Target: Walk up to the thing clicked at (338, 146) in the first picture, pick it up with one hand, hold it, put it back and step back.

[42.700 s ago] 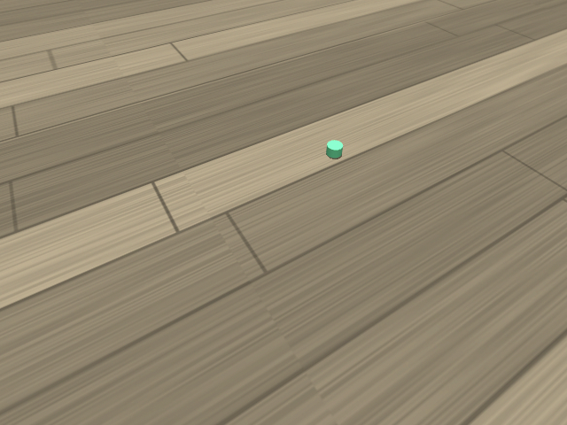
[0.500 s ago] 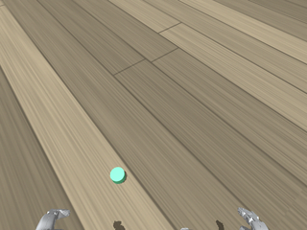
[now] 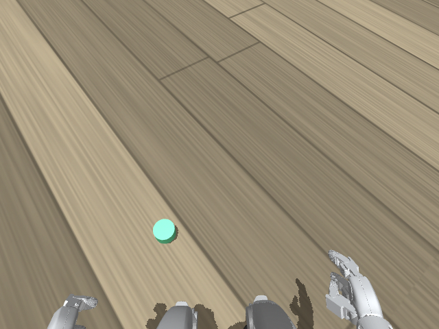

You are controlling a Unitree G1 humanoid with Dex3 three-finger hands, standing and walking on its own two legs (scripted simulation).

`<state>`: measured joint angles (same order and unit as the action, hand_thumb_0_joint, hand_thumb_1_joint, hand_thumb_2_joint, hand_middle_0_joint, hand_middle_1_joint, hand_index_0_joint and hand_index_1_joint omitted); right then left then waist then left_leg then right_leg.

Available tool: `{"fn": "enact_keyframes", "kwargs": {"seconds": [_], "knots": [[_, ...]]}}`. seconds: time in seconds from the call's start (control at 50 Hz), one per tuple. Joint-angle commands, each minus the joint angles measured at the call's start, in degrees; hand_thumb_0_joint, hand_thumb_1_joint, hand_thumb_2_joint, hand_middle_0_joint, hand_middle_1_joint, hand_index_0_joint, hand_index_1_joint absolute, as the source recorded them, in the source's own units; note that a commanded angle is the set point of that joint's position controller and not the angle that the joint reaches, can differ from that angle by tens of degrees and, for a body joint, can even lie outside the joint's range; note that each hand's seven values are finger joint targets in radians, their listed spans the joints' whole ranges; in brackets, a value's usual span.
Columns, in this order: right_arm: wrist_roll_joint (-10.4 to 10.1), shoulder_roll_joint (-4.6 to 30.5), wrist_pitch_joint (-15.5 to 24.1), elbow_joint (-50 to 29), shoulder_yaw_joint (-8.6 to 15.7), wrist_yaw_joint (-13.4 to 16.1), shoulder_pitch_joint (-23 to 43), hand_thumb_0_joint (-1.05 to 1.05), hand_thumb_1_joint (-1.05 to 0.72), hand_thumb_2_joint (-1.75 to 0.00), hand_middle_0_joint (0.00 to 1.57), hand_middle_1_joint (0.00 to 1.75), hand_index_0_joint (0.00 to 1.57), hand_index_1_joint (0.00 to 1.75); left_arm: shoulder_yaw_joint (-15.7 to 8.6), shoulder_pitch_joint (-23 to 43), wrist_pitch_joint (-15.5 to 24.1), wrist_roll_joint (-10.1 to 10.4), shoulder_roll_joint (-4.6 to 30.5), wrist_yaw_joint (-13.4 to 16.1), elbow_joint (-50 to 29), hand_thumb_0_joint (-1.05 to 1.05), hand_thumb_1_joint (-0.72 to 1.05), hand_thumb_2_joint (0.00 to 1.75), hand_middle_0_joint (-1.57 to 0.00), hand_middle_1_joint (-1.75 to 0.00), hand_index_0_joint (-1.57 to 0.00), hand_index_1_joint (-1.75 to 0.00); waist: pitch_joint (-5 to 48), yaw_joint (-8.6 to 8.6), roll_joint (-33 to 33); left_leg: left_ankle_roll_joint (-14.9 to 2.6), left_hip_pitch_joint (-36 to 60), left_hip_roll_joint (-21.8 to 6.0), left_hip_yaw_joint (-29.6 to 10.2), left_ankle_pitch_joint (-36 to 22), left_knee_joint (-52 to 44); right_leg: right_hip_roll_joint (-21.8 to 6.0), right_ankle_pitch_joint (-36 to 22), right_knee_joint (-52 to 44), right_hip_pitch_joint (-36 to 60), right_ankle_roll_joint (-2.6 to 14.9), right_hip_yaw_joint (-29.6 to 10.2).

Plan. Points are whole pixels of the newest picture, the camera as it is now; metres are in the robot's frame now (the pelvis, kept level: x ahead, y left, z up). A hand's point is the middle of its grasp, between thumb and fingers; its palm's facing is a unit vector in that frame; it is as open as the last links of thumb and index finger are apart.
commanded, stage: rise first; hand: left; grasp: from above
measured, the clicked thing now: (164, 231) +0.49 +0.20 -0.66
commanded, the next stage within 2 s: none
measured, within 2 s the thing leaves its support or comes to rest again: neither
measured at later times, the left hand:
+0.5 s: hand (110, 300) +0.21 +0.26 -0.27, palm faces -0.41 -0.57 -0.71, open 13.9 cm
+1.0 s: hand (129, 255) +0.35 +0.27 -0.42, palm faces -0.47 -0.12 -0.88, open 13.8 cm
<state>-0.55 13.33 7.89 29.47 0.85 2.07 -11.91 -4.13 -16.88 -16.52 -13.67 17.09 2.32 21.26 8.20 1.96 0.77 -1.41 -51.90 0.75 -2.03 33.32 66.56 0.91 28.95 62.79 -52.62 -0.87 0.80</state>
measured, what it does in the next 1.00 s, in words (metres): lowers itself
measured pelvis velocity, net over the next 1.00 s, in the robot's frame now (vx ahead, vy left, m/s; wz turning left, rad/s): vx -0.10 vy -0.01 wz -0.04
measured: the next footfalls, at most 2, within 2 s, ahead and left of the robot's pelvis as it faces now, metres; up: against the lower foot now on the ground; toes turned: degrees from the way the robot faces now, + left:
none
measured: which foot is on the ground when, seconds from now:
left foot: down 0.00-1.00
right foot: down 0.00-1.00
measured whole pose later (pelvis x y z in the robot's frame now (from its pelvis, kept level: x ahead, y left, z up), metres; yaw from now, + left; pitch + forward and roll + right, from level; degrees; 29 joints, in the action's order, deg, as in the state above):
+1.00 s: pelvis -0.10 -0.01 -0.29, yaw -2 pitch +35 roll -5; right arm 2.9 16.3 4.9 42.3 1.7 -4.1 -9.0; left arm -5.6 46.2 15.3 -63.3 39.5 12.4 69.3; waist 6.1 8.5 0.8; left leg -0.4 -120.7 2.2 -3.8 40.1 125.8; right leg -0.1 34.4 120.3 -121.0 -0.2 3.7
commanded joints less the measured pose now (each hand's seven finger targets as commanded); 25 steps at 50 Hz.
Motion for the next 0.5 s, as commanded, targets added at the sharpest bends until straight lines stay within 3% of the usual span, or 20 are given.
{"fn": "enact_keyframes", "kwargs": {"seconds": [0.0, 0.08, 0.18, 0.22, 0.26, 0.34, 0.38, 0.48], "knots": [[-0.2, 8.8, 3.1, -8.1, 3.8, 0.3, -0.9, 0.0, -0.91, -0.9, 0.2, 0.3, 0.2, 0.3, -4.0, -3.6, 1.6, -1.5, 9.1, 1.5, -11.5, 0.0, -0.5, 0.9, -0.12, -1.05, -0.13, -1.03, 15.1, -0.57, 5.1, 1.85, 9.6, -1.4, -2.3, -27.3, -7.5, 0.5, -16.3, -1.8, 5.8, 2.79, 1.5], [-0.3, 8.8, 3.2, -8.5, 3.8, 0.2, -0.3, 0.0, -0.92, -0.9, 0.2, 0.3, 0.2, 0.3, -4.0, -5.7, 1.2, -2.1, 8.8, 1.9, -12.6, 0.0, -0.52, 0.9, -0.11, -1.07, -0.13, -1.05, 15.4, -1.01, 5.3, 2.06, 8.0, -1.5, -3.4, -25.9, -6.7, 0.6, -14.7, 0.2, 3.6, 2.93, 1.8], [-0.4, 9.3, 4.1, -7.6, 3.4, 0.4, 0.4, 0.0, -0.93, -0.91, 0.2, 0.3, 0.2, 0.3, -3.1, 4.6, 2.8, -5.5, 10.9, 1.9, -6.7, 0.0, -0.55, 0.92, -0.1, -1.07, -0.11, -1.06, 11.5, 1.82, 1.9, 0.94, -2.7, -0.4, -1.7, -16.0, -0.5, 0.3, -10.3, 3.4, -2.8, 2.72, 1.2], [-0.3, 9.6, 5.1, -6.7, 3.4, 0.2, 0.9, 0.0, -0.95, -0.91, 0.2, 0.3, 0.2, 0.3, -2.8, 10.1, 5.4, -7.5, 11.6, 1.9, -1.9, 0.0, -0.56, 0.92, -0.1, -1.08, -0.12, -1.07, 11.6, 2.45, 1.2, 0.75, -7.4, -0.2, -1.5, -13.0, 3.2, 0.2, -7.9, 6.9, -7.6, 2.72, 0.8], [-0.2, 10.8, 5.9, -5.3, 3.9, -0.4, 1.5, 0.0, -0.95, -0.91, 0.2, 0.3, 0.2, 0.3, -4.4, 14.4, 8.6, -9.9, 14.6, 2.3, 0.6, 0.0, -0.57, 0.92, -0.1, -1.08, -0.12, -1.07, 13.8, 1.72, 3.3, 1.19, -10.4, 0.1, -1.6, -11.2, 6.2, -0.1, -6.0, 11.5, -12.1, 2.77, 0.5], [-0.1, 11.6, 7.3, -3.5, 4.2, -1.1, 2.1, 0.0, -0.92, -0.9, 0.2, 0.3, 0.2, 0.3, -2.0, 22.1, 14.7, -15.3, 15.0, 2.7, 2.0, 0.0, -0.54, 0.94, -0.11, -1.07, -0.12, -1.06, 22.2, 1.09, 6.8, 1.7, -13.0, 0.6, -1.4, -9.1, 11.6, -0.2, -4.6, 18.7, -18.6, 2.92, 0.1], [-0.4, 12.5, 7.4, -1.9, 4.5, -1.2, 2.4, 0.0, -0.93, -0.91, 0.2, 0.3, 0.2, 0.3, -4.4, 26.3, 16.5, -17.6, 19.6, 3.4, 3.9, 0.0, -0.54, 0.94, -0.14, -1.06, -0.14, -1.05, 24.4, 0.47, 7.8, 1.77, -15.7, 0.6, -1.5, -8.6, 14.4, -0.3, -4.6, 21.7, -22.0, 2.99, 0.1], [-0.7, 13.0, 6.6, 1.6, 4.8, -2.0, 1.2, 0.0, -0.95, -0.91, 0.2, 0.3, 0.2, 0.3, -5.8, 34.9, 19.0, -24.1, 23.9, 5.1, 15.0, 0.0, -0.58, 0.98, -0.12, -1.08, -0.12, -1.08, 27.2, 0.46, 3.9, 0.62, -27.1, 1.7, 0.4, -8.4, 22.9, -0.2, -5.2, 26.6, -26.1, 3.01, 0.1]]}}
